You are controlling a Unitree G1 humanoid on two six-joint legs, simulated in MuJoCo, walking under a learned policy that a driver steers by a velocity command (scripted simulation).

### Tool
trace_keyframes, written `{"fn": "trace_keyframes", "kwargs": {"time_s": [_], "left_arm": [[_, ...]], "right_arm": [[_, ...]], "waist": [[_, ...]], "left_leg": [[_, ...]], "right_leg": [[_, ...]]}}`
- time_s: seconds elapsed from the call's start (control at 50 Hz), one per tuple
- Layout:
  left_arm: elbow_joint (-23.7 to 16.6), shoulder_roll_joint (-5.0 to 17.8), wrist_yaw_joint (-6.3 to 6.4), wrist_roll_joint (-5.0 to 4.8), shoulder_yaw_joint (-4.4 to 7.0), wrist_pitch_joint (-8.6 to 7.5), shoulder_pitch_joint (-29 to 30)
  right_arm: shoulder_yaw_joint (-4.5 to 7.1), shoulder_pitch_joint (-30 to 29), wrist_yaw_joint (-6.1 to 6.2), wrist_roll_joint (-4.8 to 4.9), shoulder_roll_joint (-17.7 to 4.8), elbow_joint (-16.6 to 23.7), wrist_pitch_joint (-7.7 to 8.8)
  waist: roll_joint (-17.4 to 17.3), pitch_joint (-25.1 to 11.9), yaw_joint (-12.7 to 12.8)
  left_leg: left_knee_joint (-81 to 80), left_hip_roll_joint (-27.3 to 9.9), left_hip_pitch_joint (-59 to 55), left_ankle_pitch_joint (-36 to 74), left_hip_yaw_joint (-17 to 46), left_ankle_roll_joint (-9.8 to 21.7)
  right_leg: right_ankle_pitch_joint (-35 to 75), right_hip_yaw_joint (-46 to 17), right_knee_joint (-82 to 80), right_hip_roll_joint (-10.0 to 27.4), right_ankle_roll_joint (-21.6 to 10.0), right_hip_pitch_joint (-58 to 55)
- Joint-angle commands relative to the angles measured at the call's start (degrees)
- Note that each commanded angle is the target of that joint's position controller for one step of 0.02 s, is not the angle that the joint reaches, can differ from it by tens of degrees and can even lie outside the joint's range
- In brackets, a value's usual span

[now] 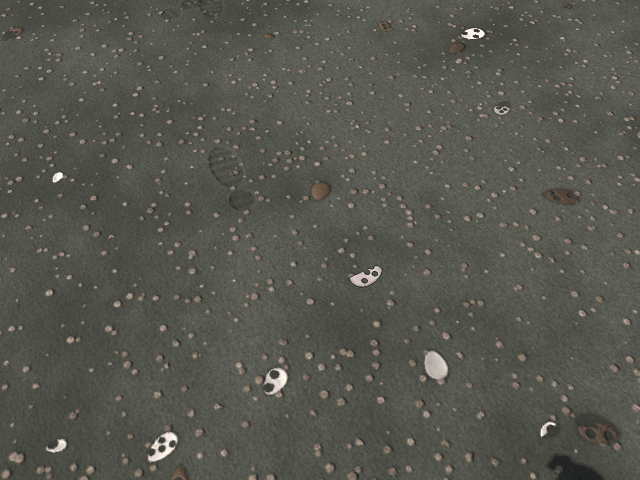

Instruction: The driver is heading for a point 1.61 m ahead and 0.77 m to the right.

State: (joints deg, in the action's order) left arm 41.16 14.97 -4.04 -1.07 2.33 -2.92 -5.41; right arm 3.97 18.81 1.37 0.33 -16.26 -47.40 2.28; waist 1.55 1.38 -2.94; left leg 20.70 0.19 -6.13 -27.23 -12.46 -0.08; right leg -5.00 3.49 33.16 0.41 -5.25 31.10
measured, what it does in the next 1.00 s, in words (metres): walks ahead, turning right: left foot, then right foot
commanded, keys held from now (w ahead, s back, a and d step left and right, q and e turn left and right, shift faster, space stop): w+e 1.00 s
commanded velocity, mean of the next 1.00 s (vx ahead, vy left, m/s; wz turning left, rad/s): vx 0.50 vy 0.00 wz -0.57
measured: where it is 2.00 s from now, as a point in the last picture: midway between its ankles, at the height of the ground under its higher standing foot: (498, 266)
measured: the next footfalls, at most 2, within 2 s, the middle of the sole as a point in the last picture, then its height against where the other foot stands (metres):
left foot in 0.46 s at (277, 477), level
right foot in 1.00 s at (445, 402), level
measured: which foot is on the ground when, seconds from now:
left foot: down 0.00-0.02, up 0.04-0.44, down 0.46-0.98, up 1.00-1.00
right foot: down 0.00-0.48, up 0.50-0.98, down 1.00-1.00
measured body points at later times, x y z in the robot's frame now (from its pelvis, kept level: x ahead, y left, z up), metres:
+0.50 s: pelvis +0.30 +0.01 +0.00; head +0.32 +0.01 +0.45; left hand +0.43 +0.28 -0.11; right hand +0.43 -0.29 -0.06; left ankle +0.43 +0.10 -0.72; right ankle +0.13 -0.08 -0.70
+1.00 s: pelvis +0.52 -0.10 +0.00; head +0.55 -0.13 +0.45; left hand +0.85 -0.05 -0.06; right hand +0.36 -0.36 -0.13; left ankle +0.43 +0.10 -0.71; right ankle +0.57 -0.25 -0.72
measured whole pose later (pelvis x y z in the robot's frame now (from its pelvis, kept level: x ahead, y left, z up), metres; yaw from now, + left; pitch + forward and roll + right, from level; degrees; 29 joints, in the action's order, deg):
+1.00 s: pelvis +0.52 -0.10 +0.00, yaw -36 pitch +2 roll +2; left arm 32.3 15.8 -3.3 -1.2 3.4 -0.9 -3.6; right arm 4.4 19.8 0.8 1.5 -18.2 -49.2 2.8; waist 1.2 2.7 -4.3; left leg 25.4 -3.7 -4.6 -27.4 -14.5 -2.9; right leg -7.2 3.0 33.7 0.5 -6.1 29.5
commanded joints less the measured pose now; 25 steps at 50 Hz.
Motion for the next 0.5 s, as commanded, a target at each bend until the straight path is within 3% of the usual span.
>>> {"fn": "trace_keyframes", "kwargs": {"time_s": [0.02, 0.04, 0.06, 0.08, 0.1, 0.12, 0.14, 0.2, 0.28, 0.36, 0.4, 0.44, 0.46, 0.48, 0.5], "left_arm": [[-0.58, 15.7, 1.82, -0.16, 5.98, 0.32, -19.76], [-1.64, 19.19, 1.87, -0.48, 6.43, -0.17, -17.84], [-2.05, 13.73, 1.92, -0.15, 4.93, -0.42, -19.39], [-2.07, 11.26, 2.15, 0.15, 4.28, -0.72, -17.47], [-2.47, 10.02, 2.12, -0.02, 3.77, -0.84, -13.77], [-3.32, 9.26, 2.36, 0.08, 3.56, -0.98, -10.58], [-4.45, 8.49, 2.6, 0.75, 3.17, -1.02, -8.76], [-5.06, 9.43, 3.38, 0.39, 3.46, -1.0, -7.36], [-4.36, 11.7, 4.54, -0.2, 4.27, -0.33, -9.82], [-3.1, 11.37, 4.79, -0.66, 4.29, 0.53, -13.79], [-3.09, 11.03, 4.93, -0.55, 4.31, 0.72, -13.9], [-3.65, 9.76, 4.9, -0.26, 4.03, 0.89, -12.51], [-4.18, 7.14, 4.72, 0.08, 3.11, 0.7, -12.49], [-5.04, 3.03, 4.67, 1.3, 1.69, 0.57, -14.65], [-7.41, 2.73, 4.59, -1.18, 1.28, -0.01, -20.98]], "right_arm": [[1.5, -1.53, 1.17, -0.68, -9.1, 4.78, 0.51], [-1.05, 3.91, -0.19, -1.49, -1.46, 7.42, 2.44], [-0.03, -2.12, -1.39, 0.28, -6.95, 7.44, 4.67], [0.24, -7.07, -2.01, 2.11, -8.5, 9.39, 5.76], [-0.05, -9.58, -1.67, 1.07, -7.29, 9.66, 6.14], [0.33, -8.86, -1.38, -0.18, -7.7, 9.76, 6.06], [0.59, -7.51, -1.42, -0.66, -8.05, 9.51, 5.49], [0.24, -6.38, -1.25, -1.09, -6.14, 9.48, 3.73], [-1.16, -14.73, -1.39, -1.28, -3.28, 11.44, 3.55], [-0.56, -19.39, -2.14, 0.04, -5.18, 12.74, 4.29], [0.28, -18.41, -2.39, 0.25, -6.92, 12.71, 4.76], [1.32, -12.74, -2.25, 0.23, -8.19, 11.28, 5.29], [2.17, -7.02, -1.86, -0.52, -10.0, 10.49, 5.6], [2.93, 1.08, -1.37, -1.03, -13.22, 9.77, 5.46], [3.83, 3.86, -2.01, -1.43, -17.03, 7.52, 4.62]], "waist": [[0.79, -14.42, 12.32], [14.38, -20.87, 5.83], [6.4, -23.62, 10.48], [3.87, -15.73, 10.66], [-3.72, -8.8, 8.02], [-2.28, -6.36, 5.39], [-1.16, -4.96, 3.62], [-0.75, -2.91, 1.72], [1.69, -1.75, 4.92], [3.54, -2.45, 6.94], [4.75, -2.61, 5.74], [5.8, -3.72, 2.16], [4.25, -7.95, -0.73], [-5.06, -15.89, -2.67], [-25.31, -18.65, 1.22]], "left_leg": [[38.79, -9.8, 17.75, 51.68, 1.27, 1.89], [59.27, 4.26, 43.3, -3.78, 8.74, -1.96], [62.97, 1.85, 49.87, -4.69, 20.13, -0.34], [60.33, -0.9, 53.09, -0.07, 19.67, 1.01], [53.99, -3.46, 51.19, 3.92, 18.4, 1.73], [49.34, -4.76, 48.13, 5.75, 18.28, 0.86], [47.76, -5.64, 44.24, 6.33, 18.5, 0.01], [38.25, -5.92, 41.04, 8.49, 16.29, -2.78], [19.71, -2.79, 35.34, 25.4, 14.55, -4.57], [10.34, -0.35, 31.9, 30.23, 16.26, -4.03], [8.31, -0.46, 30.21, 26.86, 17.49, -2.6], [5.68, -0.54, 22.71, 24.18, 16.54, -0.13], [5.44, -4.23, 13.03, 22.34, 19.1, 2.25], [5.05, -15.0, -0.92, 17.87, 30.58, 5.52], [-2.75, -25.34, -11.35, -1.01, 59.61, 14.41]], "right_leg": [[0.58, -11.79, -2.91, 4.06, -7.7, -34.45], [-7.87, -46.77, -9.53, 18.56, -20.58, -53.35], [-11.55, -48.96, -14.31, 18.04, -18.71, -56.23], [-9.54, -39.91, -15.01, 16.3, -15.73, -50.37], [-3.84, -32.81, -16.06, 13.33, -12.79, -40.47], [2.99, -29.93, -16.54, 12.55, -13.34, -33.43], [8.67, -27.68, -17.58, 11.24, -13.64, -28.21], [12.1, -22.33, -20.08, 8.75, -12.99, -19.24], [7.18, -16.48, -19.51, 3.8, -8.88, -13.21], [-0.79, -21.44, -15.86, 5.23, -6.65, -16.87], [-3.37, -25.38, -12.56, 6.77, -5.49, -19.82], [-2.93, -26.56, -7.42, 5.74, -3.56, -19.58], [-3.04, -23.98, 1.2, 2.85, -1.59, -16.96], [-17.29, -17.5, 18.54, -2.09, 0.95, -9.59], [-30.76, -12.46, 35.0, -5.72, 3.09, 10.0]]}}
